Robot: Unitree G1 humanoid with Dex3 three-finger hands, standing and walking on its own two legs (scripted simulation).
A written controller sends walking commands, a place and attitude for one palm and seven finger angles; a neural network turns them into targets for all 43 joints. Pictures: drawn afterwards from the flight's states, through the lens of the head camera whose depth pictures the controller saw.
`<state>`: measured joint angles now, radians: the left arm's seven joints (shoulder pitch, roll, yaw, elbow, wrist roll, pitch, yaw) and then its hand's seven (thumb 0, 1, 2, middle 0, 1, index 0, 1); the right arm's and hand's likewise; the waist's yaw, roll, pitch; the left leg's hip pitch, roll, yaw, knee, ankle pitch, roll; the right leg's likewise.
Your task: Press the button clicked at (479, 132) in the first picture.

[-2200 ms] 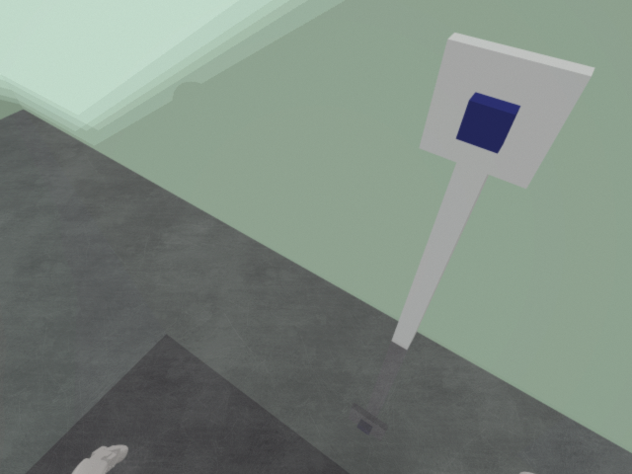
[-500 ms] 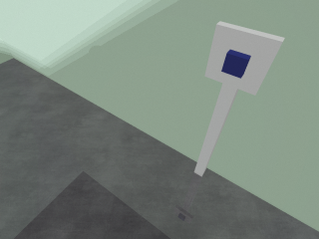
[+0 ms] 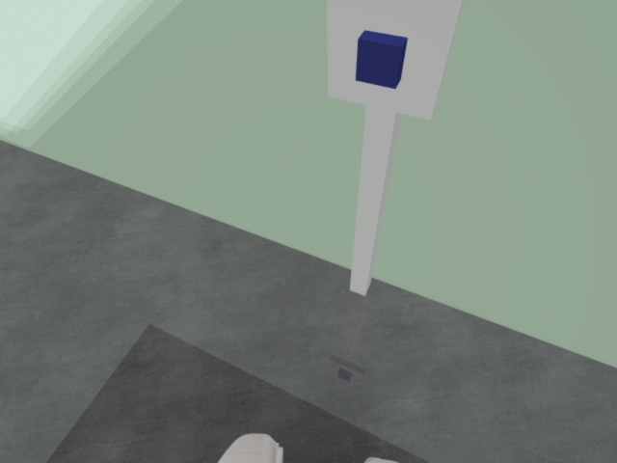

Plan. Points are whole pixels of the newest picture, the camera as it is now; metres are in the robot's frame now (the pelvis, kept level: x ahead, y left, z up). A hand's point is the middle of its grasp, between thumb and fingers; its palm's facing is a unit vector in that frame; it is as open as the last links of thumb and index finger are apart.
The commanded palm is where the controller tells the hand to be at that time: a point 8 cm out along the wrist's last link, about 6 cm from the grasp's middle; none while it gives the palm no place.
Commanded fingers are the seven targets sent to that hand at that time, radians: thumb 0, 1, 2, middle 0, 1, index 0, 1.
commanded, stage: turn to face it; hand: left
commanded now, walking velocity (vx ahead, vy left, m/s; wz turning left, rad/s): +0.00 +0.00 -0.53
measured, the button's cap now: (381, 59) +0.68 -0.06 +0.14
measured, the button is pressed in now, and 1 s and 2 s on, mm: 0 0 0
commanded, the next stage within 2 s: take the last steps up to it in 0.50 s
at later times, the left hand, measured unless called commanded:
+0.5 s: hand out of the picture +0.11 +0.25 -0.16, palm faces -0.17 -0.96 -0.23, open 7.4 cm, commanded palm none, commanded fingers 0.00 0.90 0.90 -0.20 -0.30 -0.20 -0.30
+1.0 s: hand out of the picture +0.12 +0.18 -0.16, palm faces -0.32 -0.93 -0.20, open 7.2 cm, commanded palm none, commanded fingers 0.00 0.90 0.90 -0.20 -0.30 -0.20 -0.30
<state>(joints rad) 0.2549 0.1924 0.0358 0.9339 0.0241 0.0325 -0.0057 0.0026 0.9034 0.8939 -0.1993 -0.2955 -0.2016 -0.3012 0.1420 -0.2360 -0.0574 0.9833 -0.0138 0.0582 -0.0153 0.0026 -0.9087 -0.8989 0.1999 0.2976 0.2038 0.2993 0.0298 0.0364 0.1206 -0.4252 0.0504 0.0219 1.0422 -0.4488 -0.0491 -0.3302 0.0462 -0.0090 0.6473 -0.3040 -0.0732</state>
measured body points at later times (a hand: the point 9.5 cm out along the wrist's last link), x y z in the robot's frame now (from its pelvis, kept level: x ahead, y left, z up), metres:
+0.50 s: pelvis -0.01 +0.06 +0.01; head +0.02 +0.08 +0.46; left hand +0.12 +0.30 -0.14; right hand +0.00 -0.21 -0.11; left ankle -0.02 +0.17 -0.72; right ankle -0.02 -0.07 -0.67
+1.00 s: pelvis +0.02 +0.02 +0.01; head +0.02 +0.02 +0.46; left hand +0.13 +0.23 -0.14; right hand -0.09 -0.20 -0.14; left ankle +0.07 +0.13 -0.67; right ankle -0.07 -0.06 -0.72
